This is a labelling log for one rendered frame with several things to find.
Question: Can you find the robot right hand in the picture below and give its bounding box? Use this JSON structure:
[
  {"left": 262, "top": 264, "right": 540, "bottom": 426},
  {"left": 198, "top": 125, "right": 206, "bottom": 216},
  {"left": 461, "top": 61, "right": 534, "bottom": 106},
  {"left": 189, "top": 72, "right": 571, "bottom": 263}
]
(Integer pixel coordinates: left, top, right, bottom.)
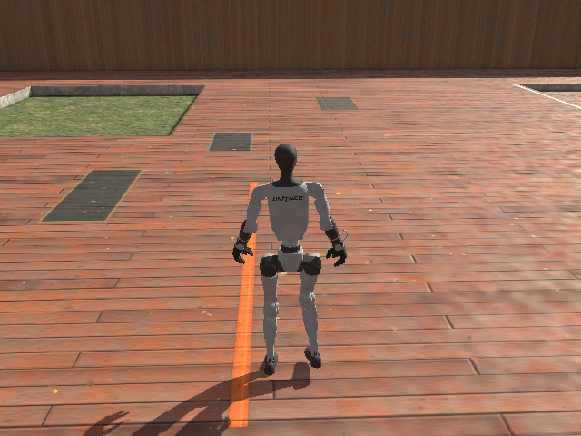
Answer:
[{"left": 326, "top": 245, "right": 347, "bottom": 267}]

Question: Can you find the robot right forearm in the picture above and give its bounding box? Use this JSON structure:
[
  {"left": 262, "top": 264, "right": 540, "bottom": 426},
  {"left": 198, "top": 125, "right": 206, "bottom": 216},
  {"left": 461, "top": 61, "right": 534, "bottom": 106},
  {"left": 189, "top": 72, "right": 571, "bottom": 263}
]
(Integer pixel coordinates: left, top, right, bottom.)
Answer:
[{"left": 325, "top": 217, "right": 344, "bottom": 251}]

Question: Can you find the robot left forearm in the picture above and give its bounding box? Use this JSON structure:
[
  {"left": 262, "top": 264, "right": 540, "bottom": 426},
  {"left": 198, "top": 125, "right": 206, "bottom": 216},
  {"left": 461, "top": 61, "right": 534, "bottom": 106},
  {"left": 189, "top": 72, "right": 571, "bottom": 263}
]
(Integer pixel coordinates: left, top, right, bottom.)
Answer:
[{"left": 235, "top": 220, "right": 252, "bottom": 250}]

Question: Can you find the robot left foot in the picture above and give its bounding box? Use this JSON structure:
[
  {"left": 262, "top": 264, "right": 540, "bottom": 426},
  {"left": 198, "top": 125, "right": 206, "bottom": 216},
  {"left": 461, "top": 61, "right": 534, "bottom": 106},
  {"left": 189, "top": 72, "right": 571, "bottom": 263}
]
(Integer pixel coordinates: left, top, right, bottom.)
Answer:
[{"left": 264, "top": 352, "right": 278, "bottom": 375}]

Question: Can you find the robot right upper arm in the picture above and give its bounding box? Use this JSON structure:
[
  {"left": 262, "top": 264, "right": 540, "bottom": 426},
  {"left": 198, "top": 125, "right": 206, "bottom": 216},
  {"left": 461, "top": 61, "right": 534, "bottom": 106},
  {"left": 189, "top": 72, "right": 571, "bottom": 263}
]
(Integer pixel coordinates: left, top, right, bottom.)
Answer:
[{"left": 306, "top": 182, "right": 334, "bottom": 231}]

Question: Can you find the left robot thigh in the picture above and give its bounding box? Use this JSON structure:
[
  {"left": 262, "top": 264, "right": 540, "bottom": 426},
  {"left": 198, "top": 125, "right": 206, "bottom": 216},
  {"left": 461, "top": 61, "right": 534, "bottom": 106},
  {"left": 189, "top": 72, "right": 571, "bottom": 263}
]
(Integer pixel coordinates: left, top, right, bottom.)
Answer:
[{"left": 260, "top": 253, "right": 279, "bottom": 319}]

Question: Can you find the robot left upper arm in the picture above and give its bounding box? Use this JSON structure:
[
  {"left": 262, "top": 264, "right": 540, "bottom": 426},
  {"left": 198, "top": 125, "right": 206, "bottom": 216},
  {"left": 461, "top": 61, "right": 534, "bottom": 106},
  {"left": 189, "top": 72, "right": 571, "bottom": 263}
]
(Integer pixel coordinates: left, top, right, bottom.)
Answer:
[{"left": 243, "top": 183, "right": 269, "bottom": 234}]

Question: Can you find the robot left hand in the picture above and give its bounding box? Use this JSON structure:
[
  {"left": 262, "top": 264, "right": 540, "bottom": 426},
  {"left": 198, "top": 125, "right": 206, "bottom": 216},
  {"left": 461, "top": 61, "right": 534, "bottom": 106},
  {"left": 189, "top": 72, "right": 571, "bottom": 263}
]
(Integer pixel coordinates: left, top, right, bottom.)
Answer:
[{"left": 232, "top": 244, "right": 253, "bottom": 264}]

